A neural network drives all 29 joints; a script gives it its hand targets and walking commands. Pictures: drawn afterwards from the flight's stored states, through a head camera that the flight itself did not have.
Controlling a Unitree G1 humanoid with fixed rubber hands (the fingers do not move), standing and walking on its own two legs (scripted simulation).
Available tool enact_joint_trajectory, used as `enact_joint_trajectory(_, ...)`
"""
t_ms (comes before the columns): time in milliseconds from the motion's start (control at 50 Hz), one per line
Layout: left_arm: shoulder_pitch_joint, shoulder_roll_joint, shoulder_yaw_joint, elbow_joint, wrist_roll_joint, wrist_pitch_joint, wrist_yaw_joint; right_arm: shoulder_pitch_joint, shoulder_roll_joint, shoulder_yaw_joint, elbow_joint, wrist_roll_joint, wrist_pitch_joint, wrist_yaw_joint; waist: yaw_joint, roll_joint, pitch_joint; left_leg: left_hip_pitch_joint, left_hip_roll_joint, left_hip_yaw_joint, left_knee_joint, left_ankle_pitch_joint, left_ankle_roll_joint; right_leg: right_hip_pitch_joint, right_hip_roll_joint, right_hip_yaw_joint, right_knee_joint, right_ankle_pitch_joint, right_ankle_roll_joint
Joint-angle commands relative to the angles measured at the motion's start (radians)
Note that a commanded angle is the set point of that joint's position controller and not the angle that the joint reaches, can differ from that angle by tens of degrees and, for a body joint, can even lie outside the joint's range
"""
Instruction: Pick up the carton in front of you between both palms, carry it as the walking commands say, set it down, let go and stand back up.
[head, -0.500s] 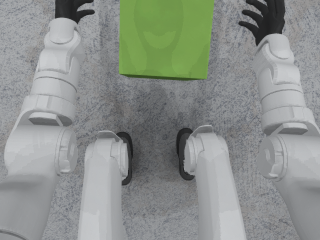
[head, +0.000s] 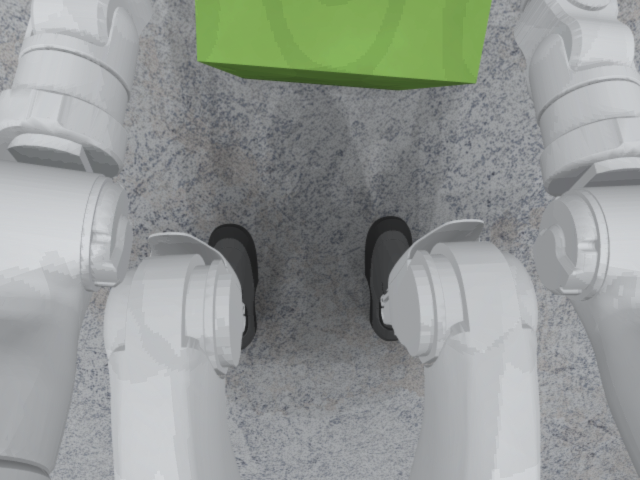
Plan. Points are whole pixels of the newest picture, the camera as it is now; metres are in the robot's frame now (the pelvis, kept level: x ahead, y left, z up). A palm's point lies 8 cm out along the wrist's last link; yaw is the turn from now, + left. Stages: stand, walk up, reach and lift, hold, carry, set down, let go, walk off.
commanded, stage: reach and lift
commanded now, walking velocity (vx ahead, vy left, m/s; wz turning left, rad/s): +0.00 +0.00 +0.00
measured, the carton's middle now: out of the picture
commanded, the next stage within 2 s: none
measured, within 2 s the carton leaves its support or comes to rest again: leaves its support in 0.72 s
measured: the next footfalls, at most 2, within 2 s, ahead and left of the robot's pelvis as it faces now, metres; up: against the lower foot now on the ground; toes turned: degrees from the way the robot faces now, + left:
none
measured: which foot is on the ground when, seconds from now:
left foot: down 0.00-1.00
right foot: down 0.00-1.00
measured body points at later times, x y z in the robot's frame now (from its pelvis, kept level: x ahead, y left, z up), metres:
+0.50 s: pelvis -0.01 +0.00 +0.00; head +0.37 +0.00 +0.23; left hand +0.58 +0.12 -0.18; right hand +0.55 -0.18 -0.18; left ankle +0.11 +0.13 -0.34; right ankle +0.11 -0.12 -0.34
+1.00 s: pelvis +0.00 +0.01 +0.03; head +0.30 +0.00 +0.38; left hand +0.55 +0.12 -0.05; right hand +0.52 -0.18 -0.05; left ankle +0.11 +0.13 -0.34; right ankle +0.11 -0.12 -0.34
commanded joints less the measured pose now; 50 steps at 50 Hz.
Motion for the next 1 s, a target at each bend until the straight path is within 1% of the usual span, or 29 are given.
enact_joint_trajectory(0, -0.234, 0.052, 0.001, -0.071, -0.008, -0.020, -0.003, -0.171, -0.102, 0.004, -0.068, -0.002, -0.023, 0.001, -0.053, 0.055, -1.384, 0.659, -0.011, 0.063, -0.121, 0.390, -0.003, 0.674, 0.010, -0.043, -0.158, 0.459, 0.026)
enact_joint_trajectory(60, -0.170, 0.046, 0.041, -0.020, 0.023, -0.020, -0.007, -0.141, -0.071, 0.000, -0.055, -0.013, -0.020, 0.011, -0.027, 0.028, -1.283, 0.562, -0.017, 0.063, -0.130, 0.343, 0.002, 0.628, 0.012, -0.037, -0.161, 0.416, 0.030)
enact_joint_trajectory(100, -0.175, 0.056, 0.074, -0.024, 0.050, -0.028, -0.010, -0.161, -0.063, -0.009, -0.072, -0.024, -0.022, 0.017, -0.010, 0.022, -1.241, 0.509, -0.018, 0.064, -0.134, 0.317, 0.005, 0.599, 0.015, -0.030, -0.162, 0.396, 0.030)
enact_joint_trajectory(140, -0.191, 0.060, 0.092, -0.039, 0.067, -0.036, -0.009, -0.177, -0.060, -0.012, -0.089, -0.032, -0.025, 0.018, -0.003, 0.021, -1.236, 0.493, -0.018, 0.065, -0.136, 0.314, 0.007, 0.589, 0.017, -0.026, -0.165, 0.396, 0.031)
enact_joint_trajectory(200, -0.211, 0.050, 0.087, -0.048, 0.065, -0.042, -0.007, -0.192, -0.054, 0.000, -0.100, -0.031, -0.026, 0.014, -0.012, 0.015, -1.247, 0.506, -0.018, 0.062, -0.143, 0.307, 0.011, 0.586, 0.018, -0.028, -0.174, 0.386, 0.033)
enact_joint_trajectory(240, -0.241, 0.023, 0.060, -0.057, 0.047, -0.041, -0.007, -0.216, -0.036, 0.018, -0.106, -0.023, -0.025, 0.013, -0.022, 0.017, -1.255, 0.527, -0.019, 0.060, -0.147, 0.293, 0.013, 0.583, 0.019, -0.034, -0.179, 0.364, 0.033)
enact_joint_trajectory(280, -0.288, -0.026, 0.018, -0.071, 0.025, -0.039, -0.009, -0.250, -0.002, 0.043, -0.112, -0.011, -0.022, 0.012, -0.030, 0.028, -1.261, 0.556, -0.022, 0.061, -0.152, 0.277, 0.013, 0.583, 0.022, -0.040, -0.183, 0.337, 0.030)
enact_joint_trajectory(340, -0.380, -0.134, -0.040, -0.080, 0.009, -0.032, -0.018, -0.335, 0.086, 0.080, -0.115, 0.000, -0.017, 0.021, -0.043, 0.064, -1.235, 0.597, -0.031, 0.060, -0.155, 0.244, 0.011, 0.567, 0.030, -0.047, -0.189, 0.288, 0.023)
enact_joint_trajectory(380, -0.438, -0.232, -0.041, -0.068, 0.033, -0.023, -0.033, -0.383, 0.186, 0.072, -0.091, -0.028, -0.010, 0.040, -0.054, 0.084, -1.212, 0.615, -0.039, 0.059, -0.151, 0.224, 0.005, 0.559, 0.038, -0.049, -0.185, 0.266, 0.018)
enact_joint_trajectory(400, -0.479, -0.382, -0.065, -0.078, 0.046, -0.013, -0.064, -0.417, 0.347, 0.093, -0.081, -0.039, 0.002, 0.075, -0.048, 0.092, -1.211, 0.640, -0.053, 0.058, -0.148, 0.227, 0.007, 0.556, 0.048, -0.051, -0.179, 0.257, 0.014)
enact_joint_trajectory(420, -0.542, -0.600, -0.106, -0.079, 0.050, -0.001, -0.109, -0.489, 0.546, 0.129, -0.094, -0.047, 0.013, 0.123, -0.059, 0.089, -1.202, 0.643, -0.063, 0.052, -0.140, 0.232, 0.009, 0.537, 0.063, -0.060, -0.169, 0.254, 0.007)
enact_joint_trajectory(440, -0.567, -0.761, -0.110, -0.071, 0.070, 0.014, -0.152, -0.550, 0.681, 0.142, -0.127, -0.068, 0.028, 0.168, -0.058, 0.086, -1.171, 0.622, -0.074, 0.058, -0.131, 0.227, 0.011, 0.516, 0.069, -0.066, -0.159, 0.245, 0.003)
enact_joint_trajectory(480, -0.517, -0.935, -0.048, -0.089, 0.122, 0.045, -0.218, -0.566, 0.835, 0.129, -0.166, -0.104, 0.063, 0.244, -0.046, 0.091, -1.135, 0.585, -0.091, 0.075, -0.128, 0.218, 0.013, 0.498, 0.078, -0.078, -0.147, 0.229, 0.006)
enact_joint_trajectory(520, -0.494, -1.014, -0.029, -0.124, 0.133, 0.063, -0.252, -0.573, 0.911, 0.128, -0.207, -0.115, 0.089, 0.292, -0.040, 0.072, -1.172, 0.567, -0.101, 0.084, -0.126, 0.250, 0.022, 0.496, 0.088, -0.092, -0.144, 0.251, 0.009)
enact_joint_trajectory(560, -0.508, -1.064, -0.032, -0.174, 0.120, 0.073, -0.267, -0.557, 0.978, 0.147, -0.249, -0.111, 0.105, 0.315, -0.043, 0.058, -1.242, 0.571, -0.104, 0.092, -0.114, 0.302, 0.033, 0.520, 0.091, -0.092, -0.134, 0.315, 0.005)
enact_joint_trajectory(600, -0.531, -1.121, -0.061, -0.237, 0.097, 0.086, -0.276, -0.563, 1.040, 0.177, -0.313, -0.091, 0.123, 0.330, -0.049, 0.057, -1.325, 0.579, -0.104, 0.101, -0.107, 0.334, 0.040, 0.560, 0.092, -0.091, -0.129, 0.365, -0.001)
enact_joint_trajectory(660, -0.551, -1.196, -0.126, -0.354, 0.059, 0.107, -0.273, -0.598, 1.101, 0.244, -0.467, -0.045, 0.145, 0.331, -0.047, 0.061, -1.540, 0.669, -0.106, 0.112, -0.105, 0.423, 0.036, 0.672, 0.094, -0.098, -0.127, 0.471, 0.000)
enact_joint_trajectory(700, -0.585, -1.234, -0.187, -0.481, 0.031, 0.117, -0.254, -0.598, 1.158, 0.286, -0.562, -0.011, 0.164, 0.314, -0.046, 0.059, -1.778, 0.775, -0.114, 0.117, -0.110, 0.491, 0.028, 0.796, 0.104, -0.104, -0.134, 0.557, 0.004)
enact_joint_trajectory(740, -0.600, -1.260, -0.224, -0.582, 0.030, 0.136, -0.240, -0.540, 1.218, 0.306, -0.580, -0.005, 0.200, 0.303, -0.038, 0.062, -1.934, 0.826, -0.122, 0.124, -0.131, 0.525, 0.023, 0.875, 0.115, -0.104, -0.152, 0.607, 0.007)
enact_joint_trajectory(760, -0.581, -1.268, -0.222, -0.594, 0.045, 0.151, -0.240, -0.500, 1.243, 0.304, -0.571, -0.016, 0.219, 0.304, -0.030, 0.065, -1.946, 0.819, -0.125, 0.127, -0.147, 0.518, 0.024, 0.877, 0.121, -0.103, -0.163, 0.603, 0.009)
enact_joint_trajectory(780, -0.535, -1.302, -0.211, -0.588, 0.061, 0.164, -0.242, -0.475, 1.257, 0.300, -0.570, -0.032, 0.234, 0.312, -0.024, 0.067, -1.948, 0.822, -0.127, 0.131, -0.161, 0.517, 0.023, 0.854, 0.126, -0.106, -0.174, 0.597, 0.011)
enact_joint_trajectory(800, -0.476, -1.338, -0.197, -0.560, 0.083, 0.178, -0.243, -0.467, 1.277, 0.304, -0.574, -0.049, 0.244, 0.314, -0.009, 0.068, -1.933, 0.811, -0.133, 0.137, -0.180, 0.512, 0.022, 0.813, 0.130, -0.110, -0.186, 0.578, 0.014)
enact_joint_trajectory(840, -0.351, -1.384, -0.154, -0.488, 0.138, 0.211, -0.254, -0.423, 1.289, 0.297, -0.559, -0.096, 0.263, 0.323, 0.006, 0.059, -1.817, 0.724, -0.137, 0.135, -0.227, 0.455, 0.025, 0.763, 0.132, -0.108, -0.230, 0.523, 0.014)
enact_joint_trajectory(880, -0.277, -1.411, -0.098, -0.415, 0.196, 0.237, -0.272, -0.371, 1.300, 0.246, -0.507, -0.161, 0.284, 0.330, -0.005, 0.049, -1.647, 0.621, -0.136, 0.126, -0.281, 0.344, 0.028, 0.683, 0.134, -0.108, -0.290, 0.417, 0.011)
enact_joint_trajectory(920, -0.235, -1.415, -0.020, -0.335, 0.259, 0.254, -0.286, -0.318, 1.297, 0.163, -0.436, -0.238, 0.302, 0.335, -0.020, 0.044, -1.481, 0.541, -0.135, 0.119, -0.338, 0.225, 0.029, 0.600, 0.138, -0.110, -0.356, 0.289, 0.003)
enact_joint_trajectory(960, -0.226, -1.396, 0.057, -0.286, 0.312, 0.262, -0.292, -0.295, 1.285, 0.088, -0.384, -0.298, 0.312, 0.341, -0.028, 0.034, -1.384, 0.510, -0.135, 0.115, -0.388, 0.149, 0.031, 0.555, 0.139, -0.109, -0.410, 0.193, -0.004)
enact_joint_trajectory(980, -0.232, -1.390, 0.083, -0.276, 0.329, 0.264, -0.294, -0.298, 1.284, 0.066, -0.373, -0.319, 0.315, 0.342, -0.024, 0.030, -1.367, 0.508, -0.137, 0.114, -0.410, 0.125, 0.031, 0.551, 0.139, -0.107, -0.430, 0.163, -0.005)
